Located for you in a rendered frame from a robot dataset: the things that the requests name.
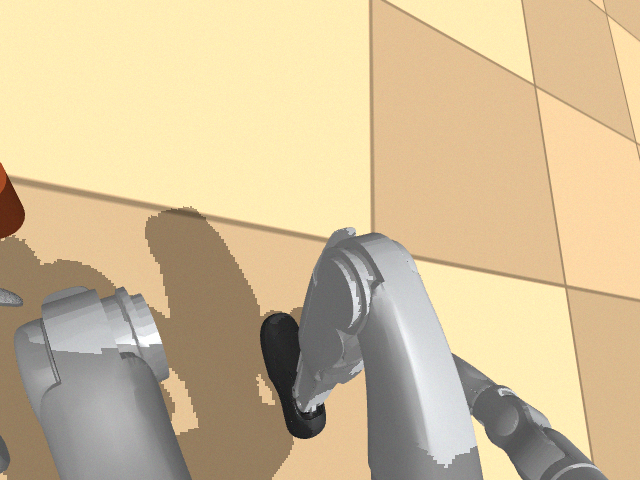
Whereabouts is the left robot hand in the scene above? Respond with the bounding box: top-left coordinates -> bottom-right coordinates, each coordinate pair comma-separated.
0,288 -> 23,307

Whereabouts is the right robot hand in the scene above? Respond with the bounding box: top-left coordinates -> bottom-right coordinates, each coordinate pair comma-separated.
452,353 -> 497,415

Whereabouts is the right robot arm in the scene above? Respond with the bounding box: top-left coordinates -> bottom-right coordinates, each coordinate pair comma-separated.
472,385 -> 609,480

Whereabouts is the bottle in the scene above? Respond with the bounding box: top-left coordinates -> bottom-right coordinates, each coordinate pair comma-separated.
0,163 -> 25,239

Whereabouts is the right robot foot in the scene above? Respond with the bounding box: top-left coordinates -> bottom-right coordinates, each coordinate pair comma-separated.
260,313 -> 326,439

